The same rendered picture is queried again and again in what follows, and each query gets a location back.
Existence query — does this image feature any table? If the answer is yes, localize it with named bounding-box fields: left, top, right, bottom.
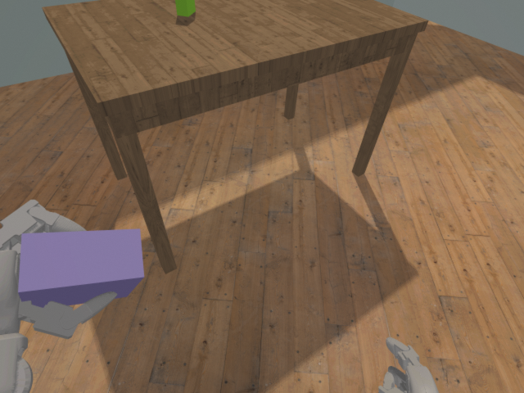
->
left=42, top=0, right=428, bottom=274

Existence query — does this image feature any robot right hand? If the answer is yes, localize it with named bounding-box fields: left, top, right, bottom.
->
left=378, top=337, right=439, bottom=393

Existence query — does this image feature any sponge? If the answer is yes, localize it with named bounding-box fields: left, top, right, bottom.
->
left=18, top=228, right=144, bottom=308

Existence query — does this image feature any left robot forearm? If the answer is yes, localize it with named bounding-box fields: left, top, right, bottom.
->
left=0, top=333, right=33, bottom=393

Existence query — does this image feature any robot left hand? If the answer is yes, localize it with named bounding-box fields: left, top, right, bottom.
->
left=0, top=200, right=117, bottom=339

